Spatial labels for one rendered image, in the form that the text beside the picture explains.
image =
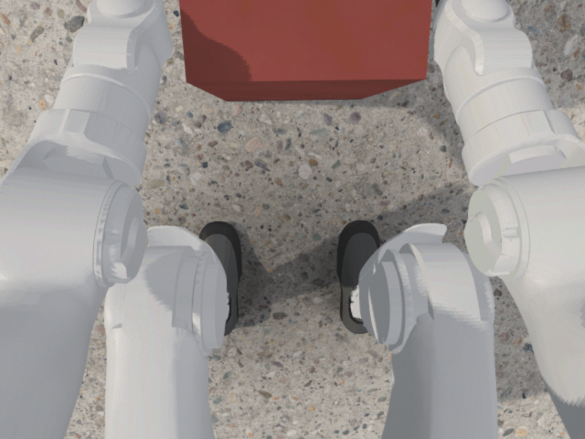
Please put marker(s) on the left robot forearm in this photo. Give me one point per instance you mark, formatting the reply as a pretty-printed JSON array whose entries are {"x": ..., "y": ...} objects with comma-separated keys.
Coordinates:
[{"x": 106, "y": 97}]

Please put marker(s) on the left robot shin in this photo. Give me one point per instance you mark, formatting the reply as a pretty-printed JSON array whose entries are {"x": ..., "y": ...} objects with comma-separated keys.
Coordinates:
[{"x": 158, "y": 236}]

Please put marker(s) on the robot left upper arm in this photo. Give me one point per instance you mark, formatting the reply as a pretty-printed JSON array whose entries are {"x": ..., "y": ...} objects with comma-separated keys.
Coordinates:
[{"x": 65, "y": 239}]

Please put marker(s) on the right robot forearm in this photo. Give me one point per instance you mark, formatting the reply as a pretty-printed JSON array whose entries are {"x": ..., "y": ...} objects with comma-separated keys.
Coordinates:
[{"x": 498, "y": 98}]

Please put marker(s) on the carton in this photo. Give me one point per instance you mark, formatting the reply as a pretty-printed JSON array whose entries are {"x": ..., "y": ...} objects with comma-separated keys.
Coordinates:
[{"x": 299, "y": 50}]

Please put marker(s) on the robot right upper arm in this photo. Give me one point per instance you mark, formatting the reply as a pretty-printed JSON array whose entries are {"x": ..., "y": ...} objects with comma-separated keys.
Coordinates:
[{"x": 529, "y": 230}]

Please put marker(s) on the robot left thigh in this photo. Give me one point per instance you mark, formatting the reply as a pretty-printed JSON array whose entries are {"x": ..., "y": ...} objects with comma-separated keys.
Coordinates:
[{"x": 156, "y": 376}]

